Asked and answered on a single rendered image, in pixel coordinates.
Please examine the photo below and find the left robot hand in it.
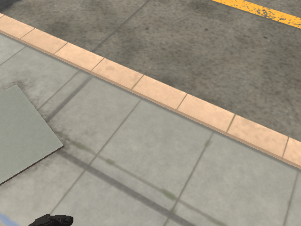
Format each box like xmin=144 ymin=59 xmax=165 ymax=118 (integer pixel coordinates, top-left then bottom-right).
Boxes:
xmin=28 ymin=214 xmax=73 ymax=226

